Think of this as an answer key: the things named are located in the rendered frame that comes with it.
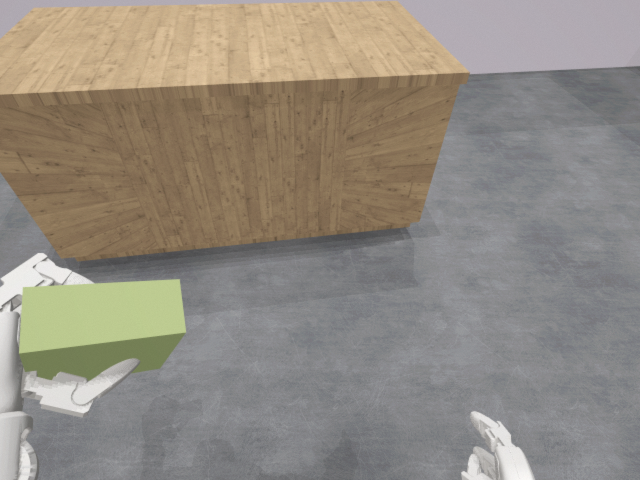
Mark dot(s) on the left robot forearm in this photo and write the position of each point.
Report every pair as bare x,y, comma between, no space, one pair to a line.
18,460

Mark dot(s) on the table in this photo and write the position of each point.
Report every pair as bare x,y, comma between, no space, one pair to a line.
132,130

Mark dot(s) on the robot left hand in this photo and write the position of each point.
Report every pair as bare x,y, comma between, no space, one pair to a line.
66,393

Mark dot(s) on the robot right hand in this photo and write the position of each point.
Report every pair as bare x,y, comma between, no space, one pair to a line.
508,463

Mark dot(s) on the sponge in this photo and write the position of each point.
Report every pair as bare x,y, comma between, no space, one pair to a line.
84,329

